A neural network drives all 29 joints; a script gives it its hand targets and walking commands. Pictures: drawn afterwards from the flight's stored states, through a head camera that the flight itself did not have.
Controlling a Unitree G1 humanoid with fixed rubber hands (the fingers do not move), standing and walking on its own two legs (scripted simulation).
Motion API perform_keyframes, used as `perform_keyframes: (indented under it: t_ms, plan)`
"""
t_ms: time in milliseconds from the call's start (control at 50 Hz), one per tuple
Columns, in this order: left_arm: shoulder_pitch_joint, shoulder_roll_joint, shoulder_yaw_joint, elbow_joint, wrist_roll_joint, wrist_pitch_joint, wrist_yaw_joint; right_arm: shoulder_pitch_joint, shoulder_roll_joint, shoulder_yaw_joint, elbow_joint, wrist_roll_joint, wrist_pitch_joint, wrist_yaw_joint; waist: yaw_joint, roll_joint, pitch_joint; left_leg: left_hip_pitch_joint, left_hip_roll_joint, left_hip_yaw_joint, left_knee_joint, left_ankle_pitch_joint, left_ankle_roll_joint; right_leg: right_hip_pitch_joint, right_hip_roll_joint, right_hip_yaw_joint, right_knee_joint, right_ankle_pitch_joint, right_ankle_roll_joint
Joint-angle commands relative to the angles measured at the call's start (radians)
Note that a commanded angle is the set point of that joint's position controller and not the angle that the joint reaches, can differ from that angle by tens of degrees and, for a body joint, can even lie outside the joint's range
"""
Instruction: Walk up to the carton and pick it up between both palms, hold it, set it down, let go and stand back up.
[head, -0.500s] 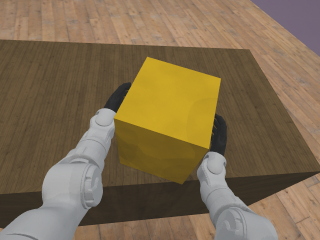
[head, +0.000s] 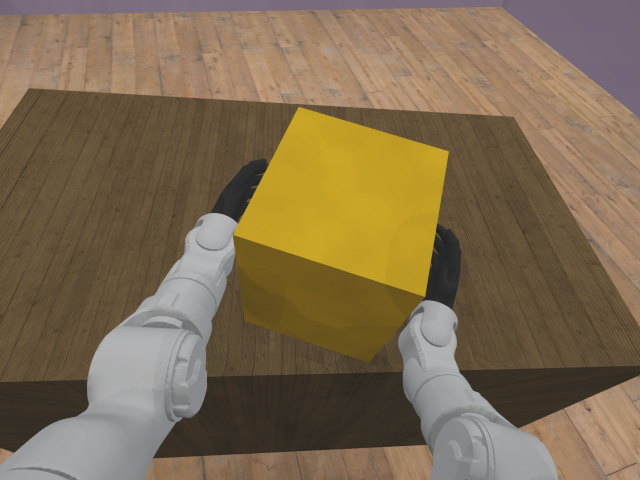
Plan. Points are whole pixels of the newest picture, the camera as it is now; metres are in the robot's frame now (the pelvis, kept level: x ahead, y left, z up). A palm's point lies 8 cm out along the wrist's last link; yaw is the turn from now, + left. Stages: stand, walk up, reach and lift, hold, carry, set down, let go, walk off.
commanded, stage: reach and lift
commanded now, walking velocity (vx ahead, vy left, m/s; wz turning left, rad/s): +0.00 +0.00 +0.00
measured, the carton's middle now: (336, 244) +0.41 -0.03 +0.03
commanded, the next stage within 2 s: none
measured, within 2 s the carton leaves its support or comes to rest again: neither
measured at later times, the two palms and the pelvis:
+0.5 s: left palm (223, 200) +0.41 +0.11 +0.12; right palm (460, 250) +0.35 -0.17 +0.11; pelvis -0.01 -0.01 +0.00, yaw +0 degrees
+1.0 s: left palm (214, 213) +0.39 +0.12 +0.13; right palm (459, 248) +0.35 -0.17 +0.11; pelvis -0.02 -0.02 +0.00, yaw +1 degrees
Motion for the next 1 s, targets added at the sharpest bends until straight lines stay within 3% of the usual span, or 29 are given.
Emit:
perform_keyframes:
  t_ms: [0, 60, 100, 120, 140, 160, 220, 240, 260, 280, 300, 340, 360, 380, 440, 460, 500, 560, 620, 680, 700, 740, 760, 780, 820, 840, 900, 920, 980]
  plan:
    - [-0.433, -0.8, -0.252, -0.215, 0.004, -0.088, -0.054, -0.714, 0.436, 0.481, -0.193, -0.082, 0.0, 0.156, 0.045, 0.225, -0.644, 0.523, -0.01, 0.063, 0.034, 0.647, -0.116, 0.14, 0.029, -0.163, -0.02, 0.365, -0.054]
    - [-0.38, -0.831, -0.333, -0.333, -0.033, -0.058, -0.038, -0.654, 0.415, 0.519, -0.21, -0.03, 0.047, 0.17, 0.028, 0.28, -0.654, 0.624, 0.013, 0.038, 0.037, 0.766, -0.148, 0.115, 0.04, -0.177, -0.026, 0.36, -0.06]
    - [-0.321, -0.829, -0.316, -0.318, -0.026, -0.028, -0.04, -0.686, 0.397, 0.562, -0.274, 0.0, 0.067, 0.173, 0.06, 0.26, -0.624, 0.613, 0.008, 0.043, 0.033, 0.791, -0.143, 0.15, 0.037, -0.167, -0.035, 0.375, -0.058]
    - [-0.34, -0.84, -0.371, -0.39, -0.049, -0.017, -0.041, -0.637, 0.404, 0.564, -0.26, 0.006, 0.089, 0.169, 0.018, 0.254, -0.618, 0.622, 0.012, 0.03, 0.02, 0.777, -0.147, 0.151, 0.039, -0.177, -0.029, 0.386, -0.05]
    - [-0.309, -0.852, -0.38, -0.423, -0.049, -0.006, -0.038, -0.623, 0.42, 0.605, -0.308, 0.029, 0.107, 0.174, 0.041, 0.258, -0.623, 0.63, 0.014, 0.029, 0.018, 0.788, -0.145, 0.184, 0.036, -0.166, -0.035, 0.391, -0.05]
    - [-0.312, -0.89, -0.436, -0.47, -0.081, -0.004, -0.033, -0.605, 0.417, 0.616, -0.338, 0.026, 0.113, 0.181, 0.012, 0.273, -0.674, 0.643, 0.021, 0.019, 0.023, 0.836, -0.162, 0.151, 0.046, -0.184, -0.026, 0.388, -0.046]
    - [-0.396, -0.881, -0.477, -0.528, -0.105, 0.027, -0.027, -0.684, 0.447, 0.667, -0.427, 0.066, 0.185, 0.18, 0.033, 0.246, -0.718, 0.598, 0.006, 0.023, 0.0, 0.714, -0.14, 0.186, 0.034, -0.167, -0.036, 0.347, -0.046]
    - [-0.347, -0.924, -0.505, -0.55, -0.118, 0.034, -0.029, -0.665, 0.46, 0.702, -0.509, 0.085, 0.197, 0.185, 0.01, 0.22, -0.743, 0.585, 0.0, 0.013, 0.0, 0.691, -0.129, 0.225, 0.031, -0.158, -0.028, 0.377, -0.039]
    - [-0.426, -0.91, -0.496, -0.534, -0.121, 0.045, -0.029, -0.719, 0.47, 0.692, -0.506, 0.081, 0.233, 0.181, 0.026, 0.219, -0.724, 0.55, -0.004, 0.024, -0.023, 0.605, -0.123, 0.215, 0.023, -0.15, -0.034, 0.308, -0.033]
    - [-0.416, -0.931, -0.542, -0.58, -0.142, 0.054, -0.025, -0.693, 0.482, 0.713, -0.543, 0.092, 0.252, 0.186, -0.008, 0.213, -0.767, 0.559, -0.005, 0.02, -0.022, 0.593, -0.124, 0.225, 0.028, -0.15, -0.026, 0.336, -0.034]
    - [-0.449, -0.92, -0.523, -0.562, -0.142, 0.077, -0.021, -0.738, 0.485, 0.72, -0.535, 0.109, 0.288, 0.187, 0.018, 0.205, -0.741, 0.541, -0.011, 0.027, -0.027, 0.556, -0.113, 0.218, 0.021, -0.142, -0.03, 0.294, -0.034]
    - [-0.492, -0.945, -0.57, -0.668, -0.185, 0.087, -0.021, -0.703, 0.499, 0.774, -0.597, 0.134, 0.326, 0.187, -0.006, 0.221, -0.801, 0.539, -0.018, 0.016, -0.023, 0.553, -0.111, 0.254, 0.024, -0.13, -0.006, 0.332, -0.03]
    - [-0.54, -0.932, -0.56, -0.715, -0.185, 0.098, -0.017, -0.729, 0.51, 0.799, -0.615, 0.155, 0.36, 0.188, 0.013, 0.197, -0.79, 0.531, -0.021, 0.012, -0.025, 0.55, -0.105, 0.25, 0.025, -0.119, -0.003, 0.305, -0.024]
    - [-0.487, -0.926, -0.551, -0.664, -0.174, 0.123, -0.018, -0.706, 0.489, 0.793, -0.581, 0.156, 0.386, 0.191, 0.003, 0.228, -0.726, 0.529, -0.023, 0.009, -0.035, 0.516, -0.106, 0.231, 0.023, -0.122, -0.01, 0.277, -0.026]
    - [-0.412, -0.888, -0.468, -0.635, -0.127, 0.224, -0.025, -0.708, 0.464, 0.797, -0.577, 0.186, 0.485, 0.194, 0.03, 0.19, -0.531, 0.501, -0.026, -0.004, -0.091, 0.362, -0.079, 0.281, 0.008, -0.106, -0.03, 0.195, -0.029]
    - [-0.444, -0.858, -0.422, -0.59, -0.112, 0.245, -0.029, -0.777, 0.447, 0.766, -0.56, 0.178, 0.499, 0.201, 0.055, 0.178, -0.487, 0.465, -0.026, 0.003, -0.111, 0.29, -0.069, 0.264, 0.003, -0.107, -0.037, 0.134, -0.029]
    - [-0.45, -0.828, -0.347, -0.55, -0.074, 0.305, -0.043, -0.769, 0.397, 0.709, -0.488, 0.179, 0.543, 0.211, 0.049, 0.171, -0.359, 0.438, -0.03, -0.001, -0.145, 0.173, -0.061, 0.254, -0.001, -0.111, -0.043, 0.037, -0.036]
    - [-0.476, -0.873, -0.37, -0.626, -0.11, 0.355, -0.042, -0.86, 0.401, 0.743, -0.604, 0.216, 0.562, 0.223, 0.058, 0.158, -0.413, 0.487, -0.019, -0.011, -0.138, 0.238, -0.068, 0.276, 0.004, -0.124, -0.024, 0.057, -0.036]
    - [-0.555, -0.956, -0.495, -0.904, -0.214, 0.345, 0.003, -0.915, 0.487, 0.894, -0.82, 0.285, 0.558, 0.227, 0.085, 0.184, -0.661, 0.556, -0.026, -0.034, -0.049, 0.482, -0.084, 0.302, 0.028, -0.1, 0.034, 0.211, -0.027]
    - [-0.497, -0.962, -0.554, -1.028, -0.241, 0.356, 0.02, -0.867, 0.52, 0.989, -0.991, 0.312, 0.585, 0.214, 0.078, 0.157, -0.761, 0.537, -0.046, -0.046, 0.002, 0.567, -0.077, 0.325, 0.046, -0.075, 0.076, 0.353, -0.013]
    - [-0.479, -0.944, -0.554, -1.068, -0.24, 0.369, 0.025, -0.824, 0.511, 0.995, -0.989, 0.32, 0.612, 0.206, 0.08, 0.155, -0.746, 0.537, -0.045, -0.053, 0.009, 0.596, -0.078, 0.317, 0.053, -0.066, 0.082, 0.357, -0.011]
    - [-0.428, -0.875, -0.466, -0.943, -0.164, 0.424, 0.003, -0.752, 0.439, 0.896, -0.845, 0.28, 0.658, 0.2, 0.071, 0.137, -0.584, 0.499, -0.045, -0.04, -0.045, 0.405, -0.06, 0.304, 0.043, -0.062, 0.047, 0.227, -0.01]
    - [-0.352, -0.84, -0.421, -0.938, -0.133, 0.471, -0.002, -0.663, 0.408, 0.886, -0.78, 0.27, 0.696, 0.203, 0.089, 0.134, -0.505, 0.52, -0.043, -0.031, -0.066, 0.39, -0.054, 0.334, 0.037, -0.074, 0.037, 0.208, -0.009]
    - [-0.334, -0.793, -0.385, -0.917, -0.098, 0.49, -0.019, -0.616, 0.367, 0.841, -0.701, 0.247, 0.719, 0.203, 0.071, 0.105, -0.438, 0.505, -0.042, -0.025, -0.086, 0.318, -0.05, 0.315, 0.032, -0.083, 0.019, 0.147, -0.009]
    - [-0.25, -0.749, -0.28, -0.821, -0.021, 0.564, -0.036, -0.636, 0.333, 0.82, -0.648, 0.243, 0.755, 0.21, 0.104, 0.085, -0.275, 0.459, -0.048, 0.0, -0.141, 0.222, -0.026, 0.344, 0.013, -0.083, -0.006, 0.064, -0.007]
    - [-0.23, -0.727, -0.226, -0.753, 0.01, 0.582, -0.058, -0.637, 0.307, 0.787, -0.649, 0.233, 0.756, 0.208, 0.1, 0.058, -0.2, 0.425, -0.052, 0.005, -0.159, 0.138, -0.011, 0.353, 0.011, -0.082, -0.01, 0.005, -0.007]
    - [-0.282, -0.822, -0.347, -0.954, -0.076, 0.601, -0.077, -0.738, 0.363, 0.892, -0.901, 0.295, 0.708, 0.198, 0.08, 0.057, -0.419, 0.506, -0.058, -0.002, -0.099, 0.381, -0.03, 0.467, 0.03, -0.095, 0.031, 0.227, 0.009]
    - [-0.345, -0.858, -0.391, -1.051, -0.104, 0.584, -0.069, -0.793, 0.402, 0.927, -0.971, 0.307, 0.688, 0.194, 0.089, 0.06, -0.485, 0.528, -0.065, -0.013, -0.081, 0.428, -0.039, 0.458, 0.046, -0.097, 0.043, 0.232, 0.013]
    - [-0.386, -0.941, -0.59, -1.354, -0.226, 0.543, -0.011, -0.791, 0.484, 1.085, -1.259, 0.36, 0.659, 0.186, 0.079, 0.11, -0.793, 0.589, -0.066, -0.045, 0.023, 0.701, -0.077, 0.453, 0.063, -0.075, 0.119, 0.473, 0.008]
